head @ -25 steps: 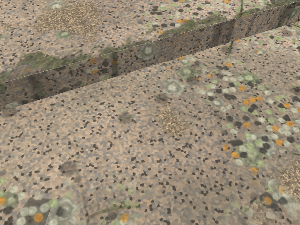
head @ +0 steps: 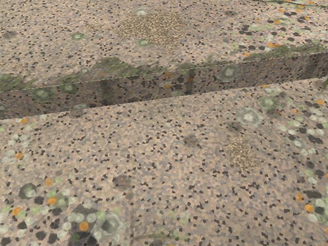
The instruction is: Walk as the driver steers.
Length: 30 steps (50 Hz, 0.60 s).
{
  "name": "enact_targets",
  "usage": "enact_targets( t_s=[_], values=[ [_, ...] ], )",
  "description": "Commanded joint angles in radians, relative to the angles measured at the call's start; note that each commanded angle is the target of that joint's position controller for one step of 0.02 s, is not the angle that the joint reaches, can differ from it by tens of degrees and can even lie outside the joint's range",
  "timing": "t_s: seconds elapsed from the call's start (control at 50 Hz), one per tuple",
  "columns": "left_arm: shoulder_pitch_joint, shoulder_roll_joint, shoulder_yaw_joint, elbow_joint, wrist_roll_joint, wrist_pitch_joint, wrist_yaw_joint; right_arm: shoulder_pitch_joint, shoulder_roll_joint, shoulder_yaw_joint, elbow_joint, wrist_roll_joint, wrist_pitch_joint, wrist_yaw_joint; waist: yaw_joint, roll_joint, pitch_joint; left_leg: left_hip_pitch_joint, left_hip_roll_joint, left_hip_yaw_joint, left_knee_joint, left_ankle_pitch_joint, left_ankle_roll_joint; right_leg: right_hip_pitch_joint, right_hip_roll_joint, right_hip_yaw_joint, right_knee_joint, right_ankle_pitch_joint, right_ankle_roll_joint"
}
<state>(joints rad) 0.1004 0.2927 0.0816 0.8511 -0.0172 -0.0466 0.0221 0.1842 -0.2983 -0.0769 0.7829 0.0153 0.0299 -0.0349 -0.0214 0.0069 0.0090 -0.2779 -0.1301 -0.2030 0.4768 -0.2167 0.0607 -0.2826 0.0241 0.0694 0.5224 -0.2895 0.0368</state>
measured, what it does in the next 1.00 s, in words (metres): walks ahead: right foot, then left foot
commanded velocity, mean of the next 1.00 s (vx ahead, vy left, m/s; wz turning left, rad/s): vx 0.44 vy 0.00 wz -0.02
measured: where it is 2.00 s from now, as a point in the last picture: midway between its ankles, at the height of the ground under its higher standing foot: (175, 148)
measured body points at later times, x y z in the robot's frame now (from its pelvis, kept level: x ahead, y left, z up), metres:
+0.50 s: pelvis +0.18 +0.05 -0.01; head +0.21 +0.07 +0.44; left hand +0.13 +0.33 -0.15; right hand +0.40 -0.18 -0.09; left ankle +0.24 +0.16 -0.74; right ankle +0.03 -0.11 -0.69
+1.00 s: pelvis +0.47 +0.04 -0.03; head +0.51 +0.03 +0.42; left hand +0.70 +0.27 -0.11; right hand +0.46 -0.24 -0.16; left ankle +0.26 +0.17 -0.70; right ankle +0.58 -0.04 -0.74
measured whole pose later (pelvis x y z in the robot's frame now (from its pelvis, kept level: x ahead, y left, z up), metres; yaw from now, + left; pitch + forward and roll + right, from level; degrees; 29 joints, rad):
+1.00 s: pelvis +0.47 +0.04 -0.03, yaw -6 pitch +2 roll +1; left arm 0.06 0.28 0.05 0.70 -0.02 -0.07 -0.06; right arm 0.34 -0.29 -0.05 0.88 -0.01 -0.05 -0.02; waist -0.04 -0.01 0.05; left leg -0.04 0.02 0.10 0.77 -0.47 0.00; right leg -0.54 0.04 -0.05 0.61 -0.12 -0.11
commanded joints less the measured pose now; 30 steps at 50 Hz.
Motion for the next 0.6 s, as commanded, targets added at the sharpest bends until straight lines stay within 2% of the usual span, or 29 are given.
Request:
enact_targets(
  t_s=[0.02, 0.04, 0.06, 0.08, 0.1, 0.14, 0.16, 0.2, 0.26, 0.34, 0.38, 0.4, 0.42, 0.44, 0.46, 0.48, 0.5, 0.52, 0.54, 0.56, 0.6],
  values=[
    [0.140, 0.112, 0.024, -0.006, 0.015, -0.038, -0.009, -0.012, -0.052, 0.003, -0.057, -0.006, -0.020, -0.001, 0.072, 0.005, -0.083, -0.171, 0.125, -0.170, 0.057, -0.402, 0.048, 0.304, -0.154, 0.111, -0.201, -0.031, -0.091],
    [0.215, 0.195, 0.036, 0.013, 0.038, -0.038, -0.008, -0.017, -0.017, 0.011, -0.077, 0.006, -0.036, 0.002, 0.066, -0.187, -0.075, -0.351, -0.016, 0.033, 0.304, -0.386, -0.002, 0.371, -0.317, 0.405, -0.305, -0.278, -0.200],
    [0.195, 0.218, 0.046, 0.012, 0.051, -0.049, -0.018, -0.072, -0.094, -0.007, -0.109, 0.012, -0.056, 0.004, 0.070, -0.220, 0.046, -0.496, 0.037, 0.017, 0.443, -0.360, -0.007, 0.276, -0.415, 0.610, -0.376, -0.437, -0.293],
    [0.138, 0.163, 0.032, -0.008, 0.031, -0.056, -0.014, -0.058, -0.143, -0.020, -0.095, 0.012, -0.067, 0.009, 0.045, -0.173, 0.101, -0.526, 0.082, -0.002, 0.505, -0.271, -0.014, 0.250, -0.390, 0.548, -0.383, -0.434, -0.285],
    [0.113, 0.128, 0.021, -0.015, 0.016, -0.057, -0.009, -0.029, -0.145, -0.024, -0.069, 0.005, -0.072, 0.015, 0.029, -0.159, 0.101, -0.527, 0.103, 0.021, 0.524, -0.200, -0.029, 0.265, -0.337, 0.456, -0.382, -0.363, -0.247],
    [0.136, 0.117, 0.013, -0.011, 0.006, -0.053, -0.004, -0.054, -0.120, -0.021, -0.069, -0.008, -0.085, 0.028, 0.042, -0.145, 0.085, -0.527, 0.151, 0.082, 0.510, -0.087, -0.052, 0.283, -0.289, 0.342, -0.394, -0.224, -0.211],
    [0.164, 0.114, 0.011, -0.004, 0.009, -0.054, -0.004, -0.083, -0.096, -0.016, -0.073, -0.011, -0.091, 0.033, 0.058, -0.135, 0.077, -0.505, 0.161, 0.119, 0.498, -0.034, -0.063, 0.271, -0.267, 0.288, -0.403, -0.147, -0.207],
    [0.210, 0.120, 0.011, 0.011, 0.007, -0.054, -0.004, -0.134, -0.052, -0.002, -0.089, -0.009, -0.098, 0.039, 0.082, -0.135, 0.072, -0.475, 0.175, 0.166, 0.413, 0.034, -0.079, 0.258, -0.241, 0.208, -0.413, -0.032, -0.211],
    [0.248, 0.141, 0.012, 0.022, 0.003, -0.049, -0.005, -0.209, -0.016, 0.014, -0.116, -0.002, -0.106, 0.047, 0.113, -0.147, 0.075, -0.352, 0.168, 0.209, 0.215, 0.097, -0.091, 0.202, -0.216, 0.117, -0.411, 0.077, -0.206],
    [0.303, 0.169, 0.015, 0.039, -0.009, -0.041, -0.015, -0.252, -0.036, 0.016, -0.136, 0.011, -0.110, 0.064, 0.122, -0.151, 0.086, -0.228, 0.151, 0.233, 0.086, 0.106, -0.069, 0.188, -0.257, 0.103, -0.386, 0.135, -0.212],
    [0.298, 0.180, 0.018, 0.043, -0.015, -0.031, -0.016, -0.216, -0.064, 0.007, -0.134, 0.017, -0.113, 0.069, 0.080, -0.160, 0.080, -0.153, 0.146, 0.231, 0.038, 0.092, -0.035, 0.206, -0.287, 0.106, -0.351, 0.217, -0.198],
    [0.282, 0.185, 0.018, 0.040, -0.017, -0.027, -0.015, -0.153, -0.084, -0.003, -0.117, 0.015, -0.113, 0.067, 0.034, -0.153, 0.048, -0.051, 0.130, 0.244, 0.008, 0.096, -0.014, 0.200, -0.278, 0.080, -0.285, 0.353, -0.180],
    [0.281, 0.170, 0.012, 0.038, -0.015, -0.025, -0.013, -0.027, -0.121, -0.025, -0.076, 0.013, -0.110, 0.059, -0.027, -0.125, -0.026, 0.125, 0.108, 0.256, -0.016, 0.089, 0.014, 0.173, -0.237, 0.031, -0.140, 0.512, -0.156],
    [0.270, 0.134, -0.003, 0.022, -0.001, -0.027, -0.013, 0.143, -0.173, -0.048, -0.036, 0.011, -0.108, 0.049, -0.108, -0.072, -0.146, 0.381, 0.193, 0.165, -0.001, 0.069, 0.057, 0.045, -0.186, -0.023, 0.104, 0.487, -0.116],
    [0.323, 0.033, -0.034, -0.021, 0.012, -0.042, -0.011, 0.275, -0.274, -0.070, -0.012, -0.013, -0.097, 0.042, -0.117, 0.197, -0.302, 0.703, 0.459, -0.260, -0.068, -0.132, 0.184, -0.307, -0.050, -0.112, 0.497, 0.132, -0.040],
    [0.314, 0.062, -0.028, -0.015, -0.002, -0.064, -0.011, 0.286, -0.219, -0.049, -0.002, -0.007, -0.099, 0.050, -0.111, 0.266, -0.334, 0.659, 0.523, -0.526, -0.210, -0.262, 0.238, -0.414, -0.018, 0.016, 0.670, -0.267, -0.045],
    [0.263, 0.138, -0.006, -0.035, -0.028, -0.075, -0.019, 0.197, -0.161, -0.027, -0.011, -0.005, -0.103, 0.055, -0.086, 0.205, -0.176, 0.542, 0.496, -0.405, -0.225, -0.296, 0.205, -0.502, -0.084, 0.027, 0.742, -0.215, -0.065],
    [0.213, 0.141, -0.005, -0.041, -0.029, -0.078, -0.022, 0.131, -0.125, -0.015, -0.025, -0.006, -0.105, 0.057, -0.062, 0.148, -0.090, 0.422, 0.447, -0.275, -0.240, -0.234, 0.177, -0.493, -0.128, 0.003, 0.723, -0.128, -0.081],
    [0.191, 0.124, -0.005, -0.044, -0.016, -0.078, -0.021, 0.073, -0.104, -0.008, -0.033, -0.013, -0.107, 0.060, -0.035, 0.097, -0.030, 0.315, 0.405, -0.191, -0.272, -0.150, 0.166, -0.471, -0.154, -0.010, 0.670, -0.056, -0.080],
    [0.192, 0.113, -0.001, -0.041, -0.004, -0.069, -0.020, 0.038, -0.082, -0.001, -0.037, -0.021, -0.113, 0.062, -0.006, 0.102, -0.003, 0.235, 0.372, -0.125, -0.298, -0.055, 0.156, -0.421, -0.180, -0.004, 0.625, -0.005, -0.077],
    [0.213, 0.071, -0.009, -0.035, 0.002, -0.051, -0.026, 0.021, -0.080, -0.002, -0.031, -0.019, -0.120, 0.062, 0.027, 0.099, 0.009, 0.157, 0.349, -0.049, -0.343, 0.059, 0.166, -0.370, -0.189, -0.014, 0.588, 0.052, -0.062]
  ],
)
